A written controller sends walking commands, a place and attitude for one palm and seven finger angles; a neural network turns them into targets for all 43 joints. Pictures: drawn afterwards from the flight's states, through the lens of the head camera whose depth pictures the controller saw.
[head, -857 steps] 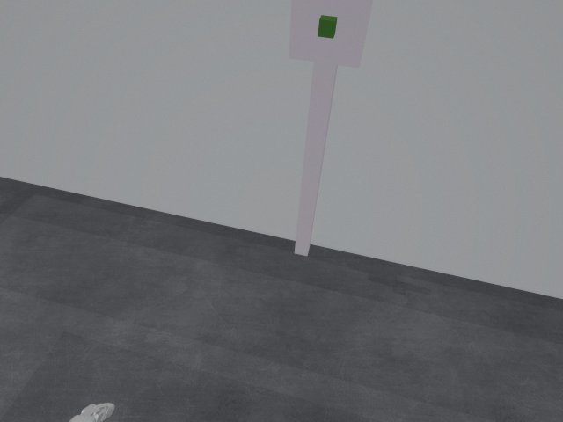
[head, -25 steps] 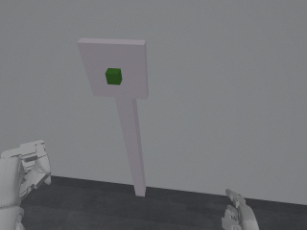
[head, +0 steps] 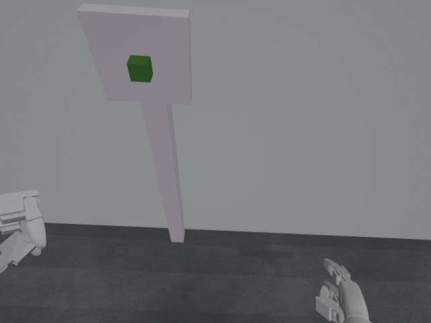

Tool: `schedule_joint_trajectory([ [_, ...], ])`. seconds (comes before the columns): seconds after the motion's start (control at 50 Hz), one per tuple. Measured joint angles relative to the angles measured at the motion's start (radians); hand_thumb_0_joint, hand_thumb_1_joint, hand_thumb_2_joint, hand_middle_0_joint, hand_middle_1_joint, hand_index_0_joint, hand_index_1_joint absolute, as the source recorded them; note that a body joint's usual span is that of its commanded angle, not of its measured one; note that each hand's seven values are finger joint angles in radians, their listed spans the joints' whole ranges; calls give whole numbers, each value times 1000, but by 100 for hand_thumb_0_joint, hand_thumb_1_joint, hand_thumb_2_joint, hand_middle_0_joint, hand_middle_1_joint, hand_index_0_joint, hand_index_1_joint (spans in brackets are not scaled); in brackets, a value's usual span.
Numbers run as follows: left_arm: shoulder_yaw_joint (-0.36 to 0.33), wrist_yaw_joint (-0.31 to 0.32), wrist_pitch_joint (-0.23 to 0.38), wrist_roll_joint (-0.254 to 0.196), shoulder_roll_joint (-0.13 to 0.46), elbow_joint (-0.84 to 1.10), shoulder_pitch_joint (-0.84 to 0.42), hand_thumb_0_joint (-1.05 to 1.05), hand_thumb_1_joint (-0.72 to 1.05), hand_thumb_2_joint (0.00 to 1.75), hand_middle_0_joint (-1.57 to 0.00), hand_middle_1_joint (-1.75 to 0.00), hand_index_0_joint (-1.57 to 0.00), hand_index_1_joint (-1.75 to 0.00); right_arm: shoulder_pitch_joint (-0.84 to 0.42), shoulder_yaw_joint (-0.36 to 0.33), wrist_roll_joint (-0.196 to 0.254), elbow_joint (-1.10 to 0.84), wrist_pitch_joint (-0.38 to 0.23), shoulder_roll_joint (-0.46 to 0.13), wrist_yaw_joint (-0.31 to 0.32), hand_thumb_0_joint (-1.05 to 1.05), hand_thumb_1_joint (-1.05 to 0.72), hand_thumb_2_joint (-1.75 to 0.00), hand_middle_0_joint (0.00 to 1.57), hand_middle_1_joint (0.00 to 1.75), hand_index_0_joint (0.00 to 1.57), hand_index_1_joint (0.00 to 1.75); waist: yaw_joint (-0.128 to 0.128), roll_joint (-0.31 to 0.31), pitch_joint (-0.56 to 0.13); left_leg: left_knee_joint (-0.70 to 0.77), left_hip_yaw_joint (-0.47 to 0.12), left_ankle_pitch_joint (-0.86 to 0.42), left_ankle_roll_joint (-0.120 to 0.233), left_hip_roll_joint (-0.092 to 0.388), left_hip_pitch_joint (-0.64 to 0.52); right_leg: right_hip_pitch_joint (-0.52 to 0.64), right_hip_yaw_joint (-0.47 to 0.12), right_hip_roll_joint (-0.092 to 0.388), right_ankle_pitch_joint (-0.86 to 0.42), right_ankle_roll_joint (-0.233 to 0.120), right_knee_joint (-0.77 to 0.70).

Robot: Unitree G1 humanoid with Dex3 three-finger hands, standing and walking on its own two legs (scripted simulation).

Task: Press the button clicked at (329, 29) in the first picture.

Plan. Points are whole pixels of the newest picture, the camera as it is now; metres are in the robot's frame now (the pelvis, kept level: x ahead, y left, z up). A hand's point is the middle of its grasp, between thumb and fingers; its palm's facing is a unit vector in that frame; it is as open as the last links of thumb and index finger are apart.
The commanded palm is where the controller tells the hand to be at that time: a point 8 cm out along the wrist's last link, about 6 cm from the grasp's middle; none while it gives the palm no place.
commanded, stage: step back with the hand held close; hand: left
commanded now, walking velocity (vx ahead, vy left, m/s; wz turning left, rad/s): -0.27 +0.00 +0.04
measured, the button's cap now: (140, 67) +0.51 +0.18 +0.20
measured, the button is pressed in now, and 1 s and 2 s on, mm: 0 0 0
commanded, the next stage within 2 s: stop stepping back and stand still in 0.60 s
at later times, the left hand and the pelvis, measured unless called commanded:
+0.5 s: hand out of the picture +0.10 +0.26 +0.18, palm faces +0.41 -0.80 -0.43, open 3.1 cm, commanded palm +0.03 +0.29 +0.18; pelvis -0.09 +0.01 +0.00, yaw +1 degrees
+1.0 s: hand out of the picture -0.01 +0.23 +0.17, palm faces +0.25 -0.84 -0.49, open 3.1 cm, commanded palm -0.06 +0.28 +0.18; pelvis -0.20 +0.00 +0.00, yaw -1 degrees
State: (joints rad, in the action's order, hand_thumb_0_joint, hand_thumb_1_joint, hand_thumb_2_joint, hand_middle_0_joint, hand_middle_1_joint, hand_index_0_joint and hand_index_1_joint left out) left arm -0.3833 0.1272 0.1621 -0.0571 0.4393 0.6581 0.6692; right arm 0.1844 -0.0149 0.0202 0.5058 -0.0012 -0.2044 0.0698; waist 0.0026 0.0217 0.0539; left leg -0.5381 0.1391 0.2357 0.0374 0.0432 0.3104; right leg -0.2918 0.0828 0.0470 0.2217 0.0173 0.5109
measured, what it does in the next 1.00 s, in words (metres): walks backwards: right foot, then left foot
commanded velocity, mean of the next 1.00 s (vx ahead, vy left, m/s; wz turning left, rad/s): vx -0.16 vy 0.00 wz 0.02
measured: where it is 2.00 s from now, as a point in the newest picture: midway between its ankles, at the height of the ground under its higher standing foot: outside the picture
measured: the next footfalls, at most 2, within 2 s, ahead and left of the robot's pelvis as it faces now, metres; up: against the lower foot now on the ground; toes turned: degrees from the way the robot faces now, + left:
right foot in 0.62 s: -0.17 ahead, -0.06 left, +0.00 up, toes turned +5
left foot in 0.76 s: -0.08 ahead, +0.09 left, +0.00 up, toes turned -1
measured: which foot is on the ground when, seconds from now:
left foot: down 0.00-0.62, up 0.64-0.74, down 0.76-1.00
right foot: down 0.00-0.32, up 0.34-0.60, down 0.62-1.00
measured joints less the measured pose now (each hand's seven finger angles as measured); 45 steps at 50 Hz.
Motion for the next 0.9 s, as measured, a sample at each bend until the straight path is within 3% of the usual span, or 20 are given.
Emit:
schedule_joint_trajectory([
  [0.16, 7, 17, 26, 11, -61, -37, -33, 1, 89, 90, -131, -150, -130, -150, 11, 21, 0, 8, -51, 6, -4, 1, -90, -90, 21, 30, 21, 30, -20, -23, -11, -69, -17, -7, 8, 3, 70, -57, 13, 3, -15, -5, 56],
  [0.24, 41, 32, 32, 21, -93, -27, -47, 1, 88, 90, -131, -150, -131, -150, 20, 28, -9, 32, -65, 2, -5, 1, -90, -90, 21, 30, 21, 30, -36, -19, -18, -127, -47, 101, -9, -17, 112, -80, 6, 0, -41, -10, 52],
  [0.28, 52, 41, 35, 25, -96, -16, -60, 1, 88, 90, -131, -150, -131, -150, 19, 32, -15, 48, -67, -1, -3, 1, -90, -90, 21, 30, 21, 30, -35, -11, -12, -134, -61, 96, -9, -29, 119, -87, -2, -1, -53, -7, 55],
  [0.34, 53, 48, 38, 28, -81, -15, -90, 1, 88, 90, -131, -150, -131, -150, 26, 35, -16, 53, -66, -4, 6, 1, -90, -90, 21, 30, 21, 30, -16, -15, -6, -106, -73, -23, 24, -27, 120, -103, -8, -17, 35, -1, 94],
  [0.4, 26, 46, 43, 38, -46, -35, -123, 2, 88, 90, -131, -150, -131, -150, 48, 22, -18, 51, -80, 14, 11, 1, -90, -90, 21, 30, 21, 30, 18, -36, -7, -71, -109, -93, 39, -21, 133, -134, -52, -71, 173, 1, 340],
  [0.44, -3, 46, 57, 34, -22, -35, -115, 2, 88, 90, -131, -150, -131, -150, 60, 20, -19, 61, -90, 31, 2, 1, -90, -90, 21, 30, 21, 30, 26, -37, -23, -23, -123, -123, 35, -18, 138, -117, -65, -97, 222, -4, 436],
  [0.48, -29, 47, 70, 23, -13, -21, -79, 2, 88, 90, -131, -150, -131, -150, 67, 23, -20, 72, -102, 44, -11, 1, -90, -90, 21, 30, 21, 30, 20, -31, -45, 36, -119, -166, 27, -12, 142, -64, -57, -104, 255, -8, 410],
  [0.54, -33, 43, 81, 6, -20, 1, -27, 1, 89, 90, -131, -150, -131, -150, 62, 29, -24, 82, -122, 51, -25, 1, -90, -90, 21, 30, 21, 30, 2, -21, -70, 118, -99, -229, 20, -6, 154, 51, -38, -103, 291, -17, 221],
  [0.62, 3, 23, 92, -2, -28, 10, -39, 1, 89, 90, -131, -150, -131, -150, 10, 35, -31, 86, -132, 36, -33, 1, -90, -90, 21, 30, 21, 30, -28, -15, -51, 145, -66, -283, 2, -10, 203, 186, -34, -93, 159, -40, -105],
  [0.66, 39, 10, 98, -4, -38, -4, -64, 1, 89, 90, -131, -150, -131, -150, -23, 33, -30, 116, -114, 22, -26, 1, -90, -90, 21, 30, 21, 30, -35, -46, -22, 36, -94, -139, -29, -1, 220, 181, -36, -112, 128, -41, -94],
  [0.72, 37, 0, 101, -2, -14, -2, -53, 1, 88, 90, -131, -150, -131, -150, -9, 36, -17, 143, -88, 31, -14, 1, -90, -90, 21, 30, 21, 30, -37, -5, -59, -166, -118, 43, -47, -44, 190, 154, -59, -85, 137, -38, -61],
  [0.76, 13, -1, 96, 2, -10, -2, -37, 1, 88, 90, -131, -150, -131, -150, 5, 43, -13, 128, -71, 29, -2, 1, -90, -90, 21, 30, 21, 30, -22, 14, -85, -115, -114, -10, -43, -51, 109, 133, -65, -74, 143, -32, -41],
  [0.82, -2, 1, 73, 4, -10, -38, -69, 1, 88, 90, -131, -150, -131, -150, -12, 33, -5, 106, -75, 23, 6, 1, -90, -90, 21, 30, 21, 30, 5, 33, -58, 25, -109, -14, 15, -77, 36, 71, -59, -49, 124, -15, 70],
  [0.9, 4, 0, 32, 3, -9, -60, -57, 1, 88, 90, -131, -150, -131, -150, -14, 26, -12, 62, -105, 20, -15, 1, -90, -90, 21, 30, 21, 30, 22, 31, -20, 97, -102, -92, 13, -76, -5, 24, -75, -59, 219, -10, 122],
])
